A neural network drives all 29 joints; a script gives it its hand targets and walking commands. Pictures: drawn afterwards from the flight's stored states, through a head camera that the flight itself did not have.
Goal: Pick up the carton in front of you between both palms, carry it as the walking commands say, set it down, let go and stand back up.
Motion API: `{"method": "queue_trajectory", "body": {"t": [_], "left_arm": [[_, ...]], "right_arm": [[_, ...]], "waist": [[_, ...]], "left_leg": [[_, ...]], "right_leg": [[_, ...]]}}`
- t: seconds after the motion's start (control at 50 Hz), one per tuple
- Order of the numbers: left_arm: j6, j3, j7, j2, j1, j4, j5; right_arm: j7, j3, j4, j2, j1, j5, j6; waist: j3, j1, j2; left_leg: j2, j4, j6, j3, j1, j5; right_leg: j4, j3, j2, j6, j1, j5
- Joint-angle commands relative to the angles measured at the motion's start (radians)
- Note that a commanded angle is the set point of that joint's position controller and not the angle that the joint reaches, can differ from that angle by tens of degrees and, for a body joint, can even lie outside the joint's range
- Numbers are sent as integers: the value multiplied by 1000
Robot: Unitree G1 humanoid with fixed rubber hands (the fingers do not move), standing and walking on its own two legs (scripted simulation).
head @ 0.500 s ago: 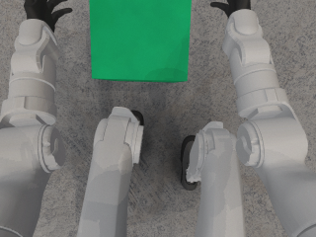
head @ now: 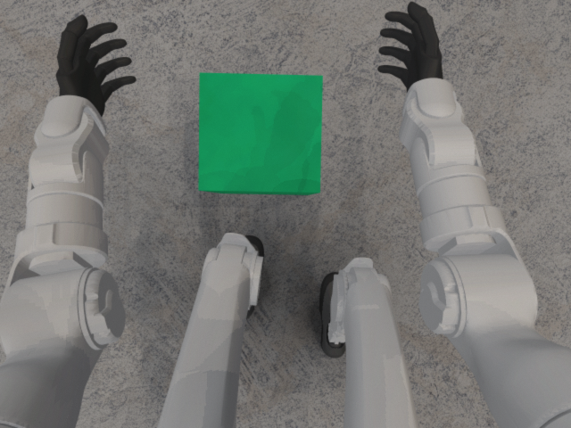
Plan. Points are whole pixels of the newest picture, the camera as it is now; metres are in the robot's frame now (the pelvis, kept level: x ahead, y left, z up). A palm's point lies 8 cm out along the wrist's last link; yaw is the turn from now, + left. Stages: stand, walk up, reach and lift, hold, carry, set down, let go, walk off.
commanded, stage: set down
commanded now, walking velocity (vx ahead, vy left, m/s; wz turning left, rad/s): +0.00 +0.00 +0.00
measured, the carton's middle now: (263, 145) +0.47 +0.11 -0.41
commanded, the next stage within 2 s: let go in 0.26 s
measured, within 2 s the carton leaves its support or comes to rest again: neither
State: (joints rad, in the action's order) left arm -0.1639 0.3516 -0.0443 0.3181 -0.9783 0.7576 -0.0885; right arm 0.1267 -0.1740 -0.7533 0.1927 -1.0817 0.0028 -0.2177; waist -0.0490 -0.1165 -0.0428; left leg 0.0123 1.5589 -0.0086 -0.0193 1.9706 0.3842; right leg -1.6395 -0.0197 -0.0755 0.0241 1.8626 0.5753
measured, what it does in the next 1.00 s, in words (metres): rises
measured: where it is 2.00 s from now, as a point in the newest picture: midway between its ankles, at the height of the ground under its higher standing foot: (288, 310)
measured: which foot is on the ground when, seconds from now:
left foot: down 0.00-1.00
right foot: down 0.00-1.00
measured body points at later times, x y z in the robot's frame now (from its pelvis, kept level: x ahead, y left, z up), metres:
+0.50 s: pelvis +0.04 +0.01 +0.13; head +0.30 +0.05 +0.50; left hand +0.42 +0.30 +0.02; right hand +0.49 -0.11 +0.02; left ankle +0.12 +0.11 -0.50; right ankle +0.06 -0.12 -0.50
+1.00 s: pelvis +0.10 +0.01 +0.23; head +0.20 +0.01 +0.67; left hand +0.28 +0.25 +0.15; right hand +0.34 -0.20 +0.13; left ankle +0.12 +0.11 -0.50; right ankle +0.06 -0.12 -0.50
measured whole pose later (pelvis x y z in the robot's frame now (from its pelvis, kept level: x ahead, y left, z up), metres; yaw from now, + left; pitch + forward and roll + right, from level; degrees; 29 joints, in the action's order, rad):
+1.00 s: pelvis +0.10 +0.01 +0.23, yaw +3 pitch +13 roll +0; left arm 0.00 0.05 -0.07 0.20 0.14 0.44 -0.03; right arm 0.00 -0.09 -0.52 0.16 0.04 -0.05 0.01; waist 0.00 -0.05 0.01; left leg 0.04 0.53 -0.02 -0.02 0.54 0.21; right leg -0.56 -0.06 -0.01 0.01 0.44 0.34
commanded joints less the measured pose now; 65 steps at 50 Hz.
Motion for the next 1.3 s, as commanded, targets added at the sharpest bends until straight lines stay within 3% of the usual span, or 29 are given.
{"method": "queue_trajectory", "body": {"t": [0.0, 0.2, 0.3, 0.44, 0.54, 0.62, 0.8, 0.92, 1.06, 1.18, 1.28], "left_arm": [[19, 16, -9, 133, -168, -112, 9], [55, 43, -20, 97, -106, -83, 62], [71, 42, -33, 79, -54, -64, 90], [74, -15, -76, 76, 241, -165, 153], [92, -87, -87, 63, 406, -277, 142], [114, -143, -82, 26, 558, -296, 112], [170, -229, -39, -18, 924, -336, 71], [188, -268, -24, -26, 1111, -402, 61], [164, -287, -25, -13, 1174, -426, 62], [102, -273, -30, 6, 1175, -425, 89], [63, -260, -30, 13, 1178, -422, 108]], "right_arm": [[-7, -17, 108, 69, -213, -10, 21], [-39, -36, 63, 51, -137, -27, 60], [-43, -51, 50, 30, -67, -60, 72], [-6, -47, 194, -40, 254, -122, 75], [-15, -15, 320, -43, 424, -113, 104], [-45, -2, 319, -32, 572, -96, 140], [-102, 28, 270, 12, 926, -73, 216], [-127, 58, 314, 48, 1091, -54, 246], [-154, 94, 371, 68, 1225, -31, 229], [-176, 119, 404, 76, 1255, -2, 173], [-183, 127, 417, 82, 1251, 7, 136]], "waist": [[-1041, -42, -1], [-962, -42, 14], [-938, -26, 12], [-954, -8, 40], [-793, -1, 73], [-678, 19, 86], [-491, 52, 111], [-315, 66, 65], [-90, 104, -19], [58, 107, -19], [108, 99, 5]], "left_leg": [[43, -164, 45, 76, -897, -379], [37, -364, 40, 54, -1041, -433], [33, -451, 34, 44, -1125, -439], [32, -576, 13, 21, -1408, -535], [14, -678, 12, -15, -1580, -544], [-3, -744, 16, -46, -1693, -554], [-17, -876, 24, -89, -1917, -713], [1, -1006, 26, -50, -1935, -625], [32, -1116, 21, -6, -1962, -452], [57, -1125, 22, 19, -2040, -357], [61, -1111, 21, 30, -2064, -350]], "right_leg": [[254, 78, -51, 15, -340, -175], [462, 56, -38, 20, -460, -239], [559, 51, -31, 25, -542, -267], [707, 45, -29, 34, -725, -356], [811, 42, -17, 22, -762, -316], [872, 40, -6, 7, -800, -291], [1025, 17, 5, -16, -1001, -351], [1151, 3, 18, -17, -1295, -429], [1275, -19, 57, -5, -1503, -485], [1342, -36, 94, -13, -1487, -427], [1351, -45, 103, -18, -1498, -426]]}}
